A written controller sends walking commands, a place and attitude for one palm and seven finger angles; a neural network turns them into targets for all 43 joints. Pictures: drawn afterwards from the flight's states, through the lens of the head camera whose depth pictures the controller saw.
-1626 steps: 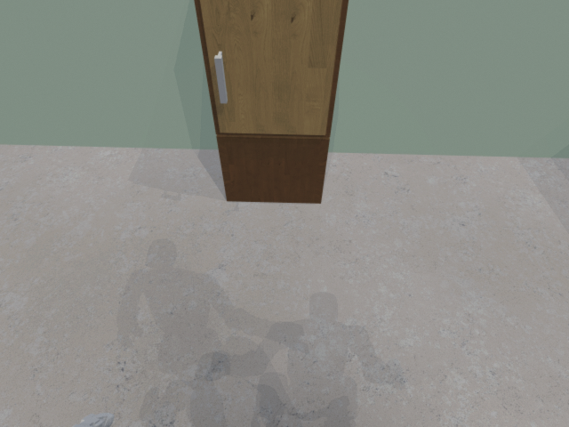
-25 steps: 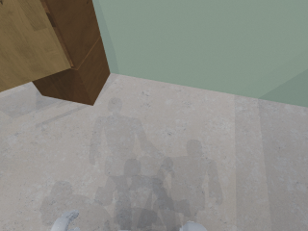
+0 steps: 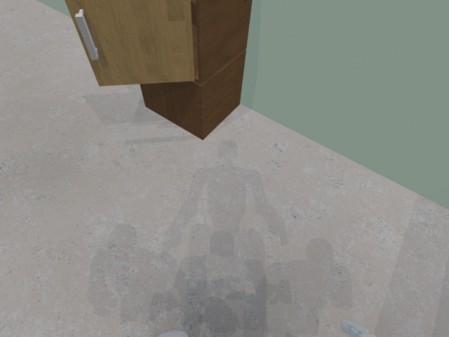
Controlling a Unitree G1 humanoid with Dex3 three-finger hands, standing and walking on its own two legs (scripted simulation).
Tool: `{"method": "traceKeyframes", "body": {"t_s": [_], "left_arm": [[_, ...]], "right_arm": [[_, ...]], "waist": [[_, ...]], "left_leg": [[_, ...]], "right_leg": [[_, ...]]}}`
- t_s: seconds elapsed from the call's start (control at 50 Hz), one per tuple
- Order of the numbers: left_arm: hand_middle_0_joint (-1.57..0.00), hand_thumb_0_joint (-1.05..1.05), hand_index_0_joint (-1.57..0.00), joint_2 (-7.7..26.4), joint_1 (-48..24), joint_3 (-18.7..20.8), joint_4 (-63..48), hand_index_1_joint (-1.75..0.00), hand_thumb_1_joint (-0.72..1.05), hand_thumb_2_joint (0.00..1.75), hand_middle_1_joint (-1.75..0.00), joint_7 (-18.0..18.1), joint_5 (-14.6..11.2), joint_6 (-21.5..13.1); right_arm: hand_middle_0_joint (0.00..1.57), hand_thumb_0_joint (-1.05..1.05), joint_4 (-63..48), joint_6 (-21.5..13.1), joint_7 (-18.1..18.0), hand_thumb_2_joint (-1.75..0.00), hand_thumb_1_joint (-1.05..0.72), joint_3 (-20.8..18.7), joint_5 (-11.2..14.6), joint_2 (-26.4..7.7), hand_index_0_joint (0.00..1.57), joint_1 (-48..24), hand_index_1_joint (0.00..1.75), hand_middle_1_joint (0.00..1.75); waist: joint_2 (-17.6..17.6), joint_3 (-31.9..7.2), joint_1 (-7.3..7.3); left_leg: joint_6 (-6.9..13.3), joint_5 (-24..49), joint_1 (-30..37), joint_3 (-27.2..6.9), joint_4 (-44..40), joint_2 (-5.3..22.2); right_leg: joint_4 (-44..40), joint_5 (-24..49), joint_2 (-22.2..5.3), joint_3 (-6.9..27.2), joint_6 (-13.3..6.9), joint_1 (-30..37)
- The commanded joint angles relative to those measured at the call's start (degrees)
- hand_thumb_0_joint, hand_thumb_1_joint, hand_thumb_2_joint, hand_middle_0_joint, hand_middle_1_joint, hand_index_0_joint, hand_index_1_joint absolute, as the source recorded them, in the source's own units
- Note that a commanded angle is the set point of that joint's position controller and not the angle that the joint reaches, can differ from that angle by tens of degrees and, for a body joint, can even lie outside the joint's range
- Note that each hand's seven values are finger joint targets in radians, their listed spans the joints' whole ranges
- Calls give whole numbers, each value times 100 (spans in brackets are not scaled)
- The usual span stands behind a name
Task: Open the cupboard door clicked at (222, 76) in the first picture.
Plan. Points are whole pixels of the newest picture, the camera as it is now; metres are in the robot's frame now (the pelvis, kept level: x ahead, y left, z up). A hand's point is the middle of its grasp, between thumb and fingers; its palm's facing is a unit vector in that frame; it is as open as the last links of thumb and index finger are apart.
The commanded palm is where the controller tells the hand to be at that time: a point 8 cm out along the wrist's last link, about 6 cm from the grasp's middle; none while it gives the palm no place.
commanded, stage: turn to face it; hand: left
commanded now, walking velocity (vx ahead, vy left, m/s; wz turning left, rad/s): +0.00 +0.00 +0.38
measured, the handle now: (88, 35) +1.04 +0.57 -0.09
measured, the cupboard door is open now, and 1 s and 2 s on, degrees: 44 44 44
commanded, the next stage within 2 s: take the last steps up to it in 0.42 s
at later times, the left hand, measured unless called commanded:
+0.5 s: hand out of the picture +0.06 +0.16 -0.14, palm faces +0.14 -0.96 -0.26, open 7.4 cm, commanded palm none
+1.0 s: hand out of the picture -0.11 +0.17 -0.16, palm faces +0.41 -0.89 -0.18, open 7.4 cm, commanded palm none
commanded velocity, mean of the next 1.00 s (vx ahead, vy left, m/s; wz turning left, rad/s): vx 0.15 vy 0.06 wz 0.20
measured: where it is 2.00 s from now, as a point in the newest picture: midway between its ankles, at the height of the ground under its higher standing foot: (182, 283)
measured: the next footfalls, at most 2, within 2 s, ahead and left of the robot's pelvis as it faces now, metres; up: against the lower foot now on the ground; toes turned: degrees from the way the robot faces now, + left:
right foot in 0.42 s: +0.04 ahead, -0.14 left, +0.00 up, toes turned +3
left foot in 0.98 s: +0.07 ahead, +0.17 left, +0.00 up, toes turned +24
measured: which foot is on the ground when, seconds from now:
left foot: down 0.00-0.44, up 0.46-0.96, down 0.98-1.00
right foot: up 0.00-0.40, down 0.42-0.96, up 0.98-1.00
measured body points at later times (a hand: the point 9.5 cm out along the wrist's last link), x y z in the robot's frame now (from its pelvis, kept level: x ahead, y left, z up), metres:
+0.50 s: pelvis +0.00 -0.04 +0.01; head +0.04 -0.06 +0.46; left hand +0.05 +0.21 -0.12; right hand +0.08 -0.27 -0.16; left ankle -0.02 +0.09 -0.69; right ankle +0.00 -0.14 -0.72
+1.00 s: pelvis +0.05 +0.04 +0.00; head +0.07 +0.07 +0.45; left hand -0.13 +0.22 -0.15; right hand +0.25 -0.14 -0.13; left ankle +0.04 +0.15 -0.73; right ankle +0.00 -0.13 -0.71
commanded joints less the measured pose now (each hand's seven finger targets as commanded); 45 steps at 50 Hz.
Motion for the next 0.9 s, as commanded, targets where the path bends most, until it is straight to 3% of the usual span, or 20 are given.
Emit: {"method": "traceKeyframes", "body": {"t_s": [0.0,0.02,0.06,0.12,0.2,0.28,0.32,0.36,0.38,0.4,0.42,0.44,0.46,0.5,0.56,0.62,0.68,0.76,0.84,0.88], "left_arm": [[-20,0,-20,484,-695,99,-760,-30,90,90,-30,113,-26,28],[-20,0,-20,529,-683,124,-643,-30,90,90,-30,107,-42,36],[-20,0,-20,521,-442,132,-387,-30,90,90,-30,35,-26,59],[-20,0,-20,464,-149,117,-226,-30,90,90,-30,20,-29,78],[-20,0,-20,379,-267,70,-260,-30,90,90,-30,21,-37,88],[-20,0,-20,297,-420,32,-330,-30,90,90,-30,13,-55,68],[-20,0,-20,262,-244,28,-286,-30,90,90,-30,20,-74,34],[-20,0,-20,314,144,58,-154,-30,90,90,-30,37,-77,-45],[-20,0,-20,456,370,88,-88,-30,90,90,-30,69,-63,-113],[-20,0,-20,893,418,165,-48,-30,90,90,-30,120,15,-180],[-20,0,-20,1151,359,167,-114,-30,90,90,-30,116,30,-173],[-20,0,-20,936,239,134,-132,-30,90,90,-30,138,-9,-215],[-20,0,-20,777,8,108,-156,-30,90,90,-30,167,-25,-195],[-20,0,-20,512,-190,44,-193,-30,90,90,-30,156,-44,-228],[-20,0,-20,415,184,84,-30,-30,90,90,-30,137,-28,-316],[-20,0,-20,463,616,118,176,-30,90,90,-30,113,-18,-377],[-20,0,-20,505,909,149,391,-30,90,90,-30,93,12,-427],[-20,0,-20,535,1033,161,615,-30,90,90,-30,58,49,-461],[-20,0,-20,658,980,162,745,-30,90,90,-30,13,66,-443],[-20,0,-20,717,801,171,768,-30,90,90,-30,3,59,-415]], "right_arm": [[20,0,-64,-176,-196,-90,-90,-318,-54,-1435,20,1272,30,30],[20,0,-167,-186,-263,-90,-90,-266,-67,-1287,20,989,30,30],[20,0,-278,-236,-299,-90,-90,-163,-67,-1037,20,551,30,30],[20,0,-243,-298,-292,-90,-90,-104,-38,-937,20,517,30,30],[20,0,-143,-285,-273,-90,-90,-97,-51,-932,20,626,30,30],[20,0,-91,-221,-253,-90,-90,-116,-88,-903,20,599,30,30],[20,0,-77,-202,-256,-90,-90,-131,-87,-918,20,524,30,30],[20,0,-74,-192,-248,-90,-90,-141,-42,-863,20,430,30,30],[20,0,-75,-200,-230,-90,-90,-129,-4,-678,20,436,30,30],[20,0,-117,-213,-200,-90,-90,-84,51,-327,20,600,30,30],[20,0,-207,-170,-176,-90,-90,-82,34,-313,20,484,30,30],[20,0,-135,-86,-194,-90,-90,-132,-27,-422,20,385,30,30],[20,0,-28,-43,-192,-90,-90,-164,-22,-445,20,471,30,30],[20,0,219,-32,-155,-90,-90,-118,-8,-297,20,591,30,30],[20,0,318,-46,-102,-90,-90,-105,-44,-186,20,578,30,30],[20,0,276,-87,-46,-90,-90,-89,-67,-158,20,278,30,30],[20,0,178,-129,1,-90,-90,-77,-66,-131,20,-7,30,30],[20,0,68,-173,70,-90,-90,-46,-49,-78,20,-272,30,30],[20,0,-16,-259,123,-90,-90,30,-30,16,20,-347,30,30],[20,0,79,-331,101,-90,-90,39,-30,-13,20,61,30,30]], "waist": [[1745,-1301,-641],[1636,-1114,-523],[966,-913,-237],[802,-982,-97],[898,-849,-134],[1166,-706,-183],[1240,-796,-111],[1039,-908,91],[573,-1041,188],[-786,-1091,133],[-1159,-919,208],[-1368,-759,158],[-1248,-653,20],[-621,-509,-105],[-614,-480,42],[-429,-391,255],[-417,-279,369],[-661,-119,397],[-802,-56,337],[-758,-190,101]], "left_leg": [[1386,3964,1808,-2605,-1237,2277],[1308,3694,1496,-2350,-1264,2055],[1088,3351,1119,-1808,-1374,1653],[975,3488,1157,-1427,-1418,1404],[1021,3039,999,-1507,-1507,1385],[987,2218,560,-1726,-1507,1305],[961,2095,434,-1892,-1382,1272],[723,1857,81,-1813,-995,1037],[457,1252,-242,-1613,-580,731],[49,-125,-1116,-853,421,23],[-88,-1761,-1173,-664,1646,-307],[-83,-1738,-1256,-959,2449,-119],[-130,-1435,-1355,-917,2948,-52],[-226,-813,-1387,-837,3248,48],[-309,-446,-1569,-691,3028,162],[-327,-374,-1833,-609,2629,266],[-319,-403,-2018,-539,2214,356],[-277,-351,-1822,-344,1477,404],[-144,-311,-913,13,497,217],[-66,-131,25,228,-201,53]], "right_leg": [[2467,-1294,230,1446,176,-2040],[2653,-930,246,1613,187,-2051],[2721,-213,290,1656,227,-1848],[2462,182,379,1593,276,-1641],[1788,149,483,1510,292,-1415],[728,-75,711,1353,209,-791],[115,50,841,1304,148,-375],[-1042,953,890,1243,121,460],[-1850,1382,587,1515,47,1094],[-2247,1932,-669,2840,-377,1694],[-2460,2412,-1648,3362,-1026,1045],[-2465,2738,-1467,3335,-1160,604],[-2374,2976,-1249,3039,-1137,633],[-2157,3548,-760,2159,-968,705],[-2398,2776,-802,1974,-795,1051],[-2670,1925,-1015,2149,-836,1416],[-2834,1536,-1205,2203,-916,1641],[-2952,1132,-1279,1960,-915,1484],[-2805,1109,-1181,1530,-817,901],[-2470,1011,-1036,1287,-697,485]]}}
